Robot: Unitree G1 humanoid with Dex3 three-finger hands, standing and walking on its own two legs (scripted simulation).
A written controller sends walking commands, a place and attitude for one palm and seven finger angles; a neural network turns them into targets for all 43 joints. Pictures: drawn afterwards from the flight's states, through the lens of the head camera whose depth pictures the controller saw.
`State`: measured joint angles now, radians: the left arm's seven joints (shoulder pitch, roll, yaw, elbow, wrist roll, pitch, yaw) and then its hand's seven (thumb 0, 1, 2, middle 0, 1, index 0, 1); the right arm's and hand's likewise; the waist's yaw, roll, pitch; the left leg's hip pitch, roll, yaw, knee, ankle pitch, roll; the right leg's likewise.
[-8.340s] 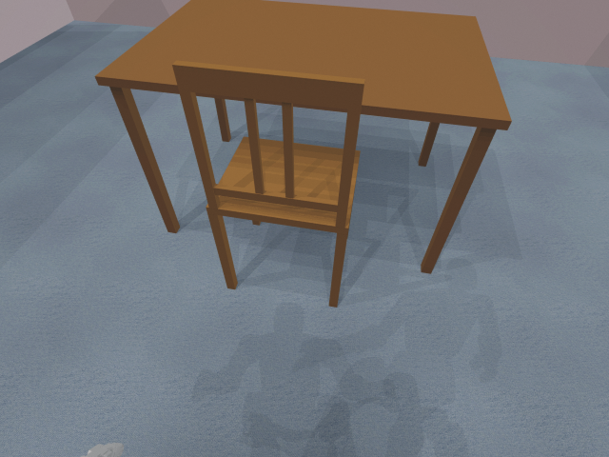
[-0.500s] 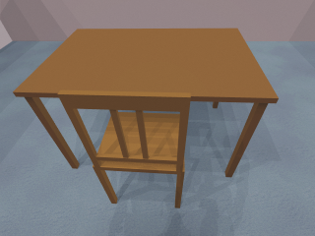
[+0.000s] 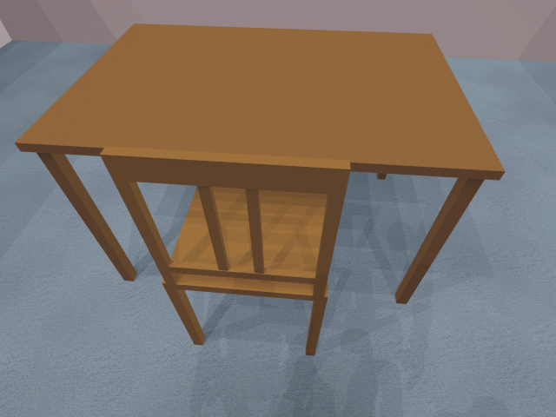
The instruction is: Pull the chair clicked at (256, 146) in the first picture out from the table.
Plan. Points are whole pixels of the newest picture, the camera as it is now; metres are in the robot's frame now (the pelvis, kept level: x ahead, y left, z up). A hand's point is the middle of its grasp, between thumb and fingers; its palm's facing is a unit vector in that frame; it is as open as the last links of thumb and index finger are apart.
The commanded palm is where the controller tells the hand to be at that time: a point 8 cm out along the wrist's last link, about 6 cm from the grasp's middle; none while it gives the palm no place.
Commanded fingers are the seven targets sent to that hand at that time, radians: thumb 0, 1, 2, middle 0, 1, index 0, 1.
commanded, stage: come to a stop and stand still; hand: left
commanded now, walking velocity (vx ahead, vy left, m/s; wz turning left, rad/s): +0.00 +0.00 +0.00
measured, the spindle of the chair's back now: (215, 231) +0.48 +0.17 -0.09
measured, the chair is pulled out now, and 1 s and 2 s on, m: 0.00 0.00 0.00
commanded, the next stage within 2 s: look again from close up in 0.98 s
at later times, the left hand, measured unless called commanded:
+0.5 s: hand out of the picture +0.00 +0.17 -0.17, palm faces +0.01 -0.98 -0.21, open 7.3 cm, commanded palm none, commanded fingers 0.00 0.90 0.90 -0.20 -0.30 -0.20 -0.30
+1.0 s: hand out of the picture -0.02 +0.14 -0.17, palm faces +0.03 -0.98 -0.18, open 7.3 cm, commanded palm none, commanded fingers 0.00 0.90 0.90 -0.20 -0.30 -0.20 -0.30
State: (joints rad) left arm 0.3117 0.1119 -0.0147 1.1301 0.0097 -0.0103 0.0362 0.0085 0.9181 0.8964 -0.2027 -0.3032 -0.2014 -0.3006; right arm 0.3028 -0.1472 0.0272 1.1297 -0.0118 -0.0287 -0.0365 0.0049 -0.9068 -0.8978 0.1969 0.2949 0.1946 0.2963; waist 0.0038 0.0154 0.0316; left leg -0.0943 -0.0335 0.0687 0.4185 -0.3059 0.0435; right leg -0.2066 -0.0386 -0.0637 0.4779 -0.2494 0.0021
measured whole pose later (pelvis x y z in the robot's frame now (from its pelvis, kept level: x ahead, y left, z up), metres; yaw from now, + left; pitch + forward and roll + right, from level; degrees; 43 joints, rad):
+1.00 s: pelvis +0.00 -0.02 +0.00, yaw +0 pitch -1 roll +1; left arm 0.31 0.12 -0.02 1.13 0.01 -0.01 0.04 0.01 0.92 0.90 -0.20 -0.30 -0.20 -0.30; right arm 0.30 -0.13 0.03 1.14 -0.01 -0.02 -0.03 0.00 -0.91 -0.90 0.20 0.29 0.19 0.30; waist 0.00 0.01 0.04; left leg -0.09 -0.02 0.06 0.41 -0.30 0.02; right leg -0.20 -0.02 -0.08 0.47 -0.25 -0.02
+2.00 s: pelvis -0.01 -0.03 +0.00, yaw +1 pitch -1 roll +1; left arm 0.32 0.11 -0.01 1.12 0.01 -0.02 0.04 0.01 0.92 0.90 -0.20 -0.30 -0.20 -0.30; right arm 0.32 -0.11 0.03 1.15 -0.01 -0.02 -0.03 0.00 -0.91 -0.90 0.20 0.29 0.19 0.30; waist 0.01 0.01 0.04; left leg -0.09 0.01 0.04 0.39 -0.28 0.00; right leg -0.20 0.00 -0.09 0.45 -0.23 -0.05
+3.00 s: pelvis +0.03 +0.03 +0.00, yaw +0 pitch -1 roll +0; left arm 0.28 0.13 0.00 1.10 0.01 0.01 0.05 0.01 0.92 0.90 -0.20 -0.30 -0.20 -0.30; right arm 0.28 -0.15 0.02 1.13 -0.01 -0.02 -0.04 0.01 -0.91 -0.90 0.20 0.30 0.20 0.30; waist 0.00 0.01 0.05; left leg -0.08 -0.07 0.08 0.43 -0.34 0.09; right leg -0.17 -0.08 -0.05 0.49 -0.30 0.05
